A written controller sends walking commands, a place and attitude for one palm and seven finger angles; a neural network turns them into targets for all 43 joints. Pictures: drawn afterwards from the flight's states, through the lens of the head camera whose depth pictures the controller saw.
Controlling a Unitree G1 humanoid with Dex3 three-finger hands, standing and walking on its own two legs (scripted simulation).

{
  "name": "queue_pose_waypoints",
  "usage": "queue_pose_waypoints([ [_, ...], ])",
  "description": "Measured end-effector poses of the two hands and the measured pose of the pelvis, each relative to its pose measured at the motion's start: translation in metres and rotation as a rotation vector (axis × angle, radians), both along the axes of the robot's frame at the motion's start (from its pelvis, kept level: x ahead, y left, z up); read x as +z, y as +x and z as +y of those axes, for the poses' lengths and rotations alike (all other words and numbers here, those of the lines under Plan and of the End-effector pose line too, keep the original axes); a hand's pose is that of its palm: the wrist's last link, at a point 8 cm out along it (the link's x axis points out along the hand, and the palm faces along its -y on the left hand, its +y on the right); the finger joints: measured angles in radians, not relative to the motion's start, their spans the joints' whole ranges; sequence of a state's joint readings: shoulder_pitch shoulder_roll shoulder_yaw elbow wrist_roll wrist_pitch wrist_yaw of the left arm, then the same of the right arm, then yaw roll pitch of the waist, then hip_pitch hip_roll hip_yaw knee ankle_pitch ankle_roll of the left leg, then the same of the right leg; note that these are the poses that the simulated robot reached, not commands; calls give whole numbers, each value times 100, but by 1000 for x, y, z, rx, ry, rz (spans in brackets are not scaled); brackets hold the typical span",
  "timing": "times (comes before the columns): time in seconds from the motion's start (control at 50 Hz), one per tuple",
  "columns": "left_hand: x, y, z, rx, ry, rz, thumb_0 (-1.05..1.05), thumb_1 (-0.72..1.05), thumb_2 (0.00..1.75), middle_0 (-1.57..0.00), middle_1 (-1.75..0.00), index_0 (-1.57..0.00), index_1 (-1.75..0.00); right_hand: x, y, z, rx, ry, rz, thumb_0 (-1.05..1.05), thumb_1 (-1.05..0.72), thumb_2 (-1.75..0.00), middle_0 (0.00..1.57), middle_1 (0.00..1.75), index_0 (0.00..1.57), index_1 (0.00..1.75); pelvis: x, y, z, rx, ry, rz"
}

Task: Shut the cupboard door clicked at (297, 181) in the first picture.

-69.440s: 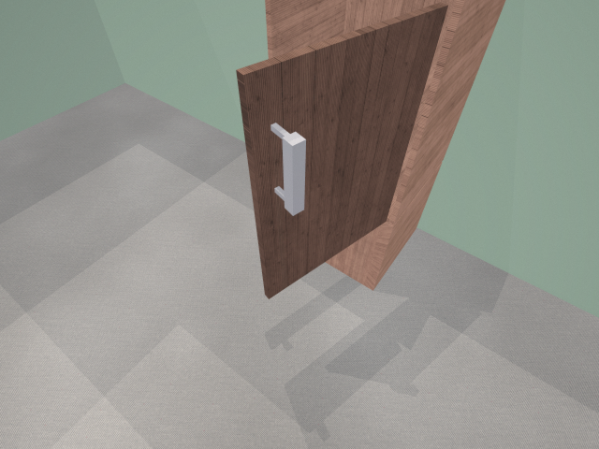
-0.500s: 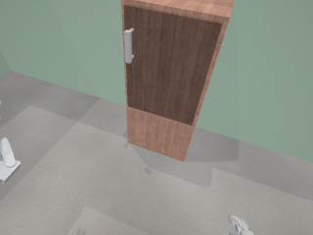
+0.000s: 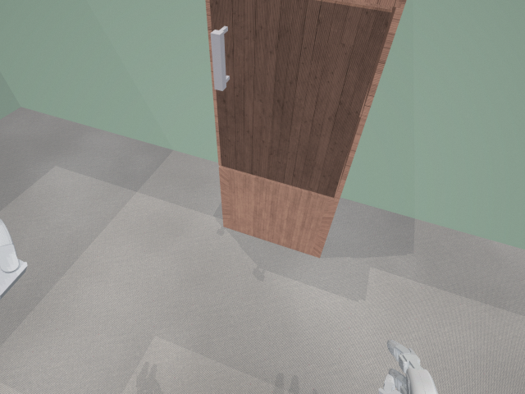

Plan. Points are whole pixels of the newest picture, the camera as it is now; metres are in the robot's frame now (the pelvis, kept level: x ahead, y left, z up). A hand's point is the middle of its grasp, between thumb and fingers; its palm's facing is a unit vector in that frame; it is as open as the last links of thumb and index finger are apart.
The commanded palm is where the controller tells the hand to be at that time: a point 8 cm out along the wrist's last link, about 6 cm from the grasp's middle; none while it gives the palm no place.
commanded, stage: stop stepping back and stand still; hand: left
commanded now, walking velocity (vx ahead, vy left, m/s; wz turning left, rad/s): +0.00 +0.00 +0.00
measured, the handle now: (222, 58) +0.90 +0.15 +0.09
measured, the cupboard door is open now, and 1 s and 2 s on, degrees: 0 0 0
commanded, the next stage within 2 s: let the arm hang, fingers relaxed in 0.36 s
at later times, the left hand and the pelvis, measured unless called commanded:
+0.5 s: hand (37, 270) +0.22 +0.28 +0.14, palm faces +0.38 -0.81 -0.45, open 7.4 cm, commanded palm none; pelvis +0.01 +0.01 +0.00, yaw +0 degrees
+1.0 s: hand out of the picture -0.08 +0.21 -0.16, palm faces +0.04 -0.97 -0.23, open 7.2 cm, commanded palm none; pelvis -0.01 +0.02 +0.01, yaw +1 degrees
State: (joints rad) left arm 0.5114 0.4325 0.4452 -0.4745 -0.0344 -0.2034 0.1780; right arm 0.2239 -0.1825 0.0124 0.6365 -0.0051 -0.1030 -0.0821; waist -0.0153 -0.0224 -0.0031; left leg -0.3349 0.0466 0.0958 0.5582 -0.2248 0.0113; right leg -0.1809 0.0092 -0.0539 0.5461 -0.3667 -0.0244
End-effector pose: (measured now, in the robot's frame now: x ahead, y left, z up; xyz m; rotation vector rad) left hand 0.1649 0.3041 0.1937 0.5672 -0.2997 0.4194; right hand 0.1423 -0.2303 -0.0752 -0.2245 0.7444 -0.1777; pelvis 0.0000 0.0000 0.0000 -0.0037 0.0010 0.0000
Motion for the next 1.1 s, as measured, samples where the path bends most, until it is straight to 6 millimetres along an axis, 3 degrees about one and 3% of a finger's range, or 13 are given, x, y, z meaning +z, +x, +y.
queue_pose_waypoints([
  [0.1,-3,8,-2,-8,-3,64,1,89,90,-21,-30,-21,-30,2,22,18,32,57,-21,1,-90,-90,21,30,20,30,3,9,1,-9,-5,27],
  [0.2,-15,11,-1,3,-48,115,1,89,90,-21,-30,-21,-30,1,31,20,31,55,-4,1,-90,-90,21,30,20,30,3,16,4,-13,-3,30],
  [0.46,-11,12,8,1,-66,73,1,89,90,-21,-30,-21,-30,9,18,4,-15,-6,6,1,-91,-90,21,30,20,30,5,15,10,-6,-9,27],
  [0.5,-34,19,11,-16,-85,155,1,89,90,-21,-30,-20,-30,2,16,2,23,12,9,1,-91,-90,20,30,20,30,3,10,13,2,-12,30],
  [0.58,-147,25,9,8,-251,623,0,90,90,-20,-30,-20,-30,-22,6,-5,78,16,102,1,-90,-90,20,30,20,30,-2,-2,21,13,-11,27],
  [0.66,-255,-24,-24,25,-416,1080,0,90,90,-19,-30,-19,-30,-34,-22,-8,47,16,200,1,-91,-90,20,30,20,30,-2,-9,22,10,-1,8],
  [0.74,-319,-100,-69,39,-584,1399,1,91,90,-20,-30,-19,-30,-41,-67,-7,12,11,356,1,-91,-90,20,30,20,30,1,-11,18,11,2,-7],
  [0.82,-333,-155,-60,187,-663,1495,-2,100,90,-21,-30,-20,-30,-46,-116,-1,-15,16,537,1,-91,-90,20,30,20,30,5,-13,12,23,-6,-12],
  [0.94,-329,-223,-51,302,-673,1665,-1,97,90,-20,-30,-20,-30,-55,-167,12,-74,63,687,1,-91,-90,20,30,20,30,9,-14,14,20,-11,-22],
  [1.02,-323,-247,-51,343,-671,1728,0,94,90,-20,-30,-20,-30,-59,-184,21,-100,97,719,1,-91,-90,20,30,20,30,10,-14,16,11,-9,-28],
  [1.1,-321,-253,-54,349,-674,1739,0,92,90,-20,-30,-20,-30,-63,-190,29,-111,122,722,1,-91,-90,20,30,20,30,10,-16,18,6,-6,-33],
])
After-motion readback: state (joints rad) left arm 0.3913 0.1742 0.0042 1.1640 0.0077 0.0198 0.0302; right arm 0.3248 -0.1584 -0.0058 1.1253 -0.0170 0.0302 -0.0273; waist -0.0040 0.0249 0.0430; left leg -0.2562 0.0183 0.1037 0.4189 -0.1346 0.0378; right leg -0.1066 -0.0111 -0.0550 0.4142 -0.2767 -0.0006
